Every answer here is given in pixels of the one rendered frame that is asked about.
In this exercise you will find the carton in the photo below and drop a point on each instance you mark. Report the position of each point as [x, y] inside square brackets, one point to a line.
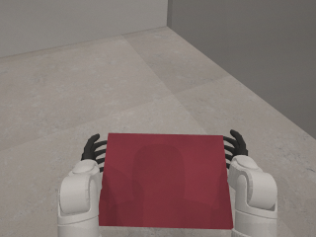
[165, 181]

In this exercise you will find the right robot hand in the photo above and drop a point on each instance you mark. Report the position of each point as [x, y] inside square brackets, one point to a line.
[239, 146]

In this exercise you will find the robot right forearm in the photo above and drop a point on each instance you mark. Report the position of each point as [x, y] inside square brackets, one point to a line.
[255, 199]

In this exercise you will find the left robot hand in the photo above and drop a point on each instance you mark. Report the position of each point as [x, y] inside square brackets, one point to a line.
[90, 153]

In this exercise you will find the robot left forearm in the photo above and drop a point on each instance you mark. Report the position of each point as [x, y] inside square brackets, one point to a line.
[78, 201]

